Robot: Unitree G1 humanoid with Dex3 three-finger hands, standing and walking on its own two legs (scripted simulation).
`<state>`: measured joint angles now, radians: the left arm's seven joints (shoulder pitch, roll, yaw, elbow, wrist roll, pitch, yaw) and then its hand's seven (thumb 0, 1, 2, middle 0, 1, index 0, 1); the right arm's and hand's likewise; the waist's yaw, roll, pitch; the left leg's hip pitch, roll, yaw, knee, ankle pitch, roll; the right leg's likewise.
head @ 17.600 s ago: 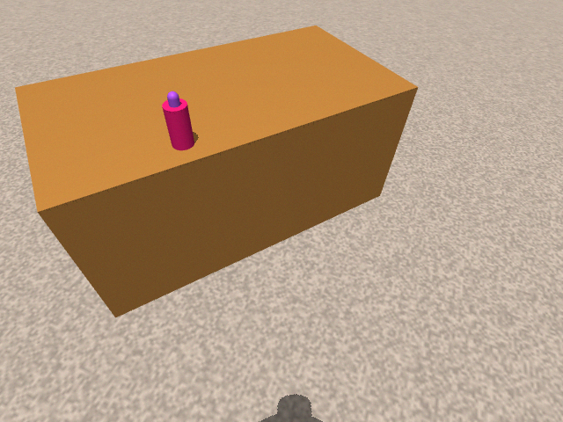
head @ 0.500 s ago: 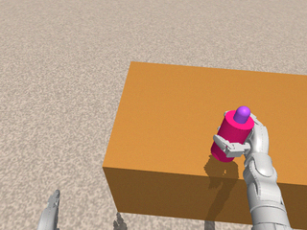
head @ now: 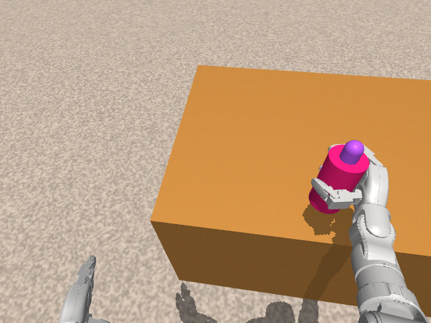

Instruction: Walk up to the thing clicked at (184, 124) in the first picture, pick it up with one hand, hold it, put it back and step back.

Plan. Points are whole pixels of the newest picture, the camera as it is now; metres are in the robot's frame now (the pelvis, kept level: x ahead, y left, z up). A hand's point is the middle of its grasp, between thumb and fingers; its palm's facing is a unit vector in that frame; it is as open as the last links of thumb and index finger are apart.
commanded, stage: crouch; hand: right
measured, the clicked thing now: (339, 175) +0.41 -0.20 +0.05
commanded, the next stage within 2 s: lower in 0.06 s
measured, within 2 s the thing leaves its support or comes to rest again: rests again in 1.12 s
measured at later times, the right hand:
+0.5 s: hand (331, 189) +0.41 -0.21 -0.01, palm faces +0.21 +0.98 +0.00, open 9.6 cm
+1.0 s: hand (326, 195) +0.43 -0.21 -0.06, palm faces +0.22 +0.98 -0.01, open 9.6 cm
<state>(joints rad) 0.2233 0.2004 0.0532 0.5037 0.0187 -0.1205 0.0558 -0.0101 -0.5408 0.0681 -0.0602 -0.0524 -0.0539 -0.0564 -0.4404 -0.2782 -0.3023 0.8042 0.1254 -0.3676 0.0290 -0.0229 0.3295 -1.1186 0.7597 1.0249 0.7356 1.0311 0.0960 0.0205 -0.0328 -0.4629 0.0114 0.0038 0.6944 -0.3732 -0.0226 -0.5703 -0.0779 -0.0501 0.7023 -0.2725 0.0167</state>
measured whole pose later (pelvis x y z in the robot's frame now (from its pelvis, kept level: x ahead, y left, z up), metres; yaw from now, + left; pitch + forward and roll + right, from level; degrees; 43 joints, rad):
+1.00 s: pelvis -0.02 +0.00 -0.07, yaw +1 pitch +19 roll +3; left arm 0.38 0.24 0.07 0.05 0.07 -0.02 -0.01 -0.01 -0.53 0.06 -0.06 -0.05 -0.05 -0.05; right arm -0.55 -0.36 -0.45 0.97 0.06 -0.52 0.04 -0.02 0.33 -1.12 0.76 1.03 0.73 1.03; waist 0.18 0.03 -0.11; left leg -0.91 -0.01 0.02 1.11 -0.53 -0.02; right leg -1.04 -0.10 -0.01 1.13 -0.42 0.01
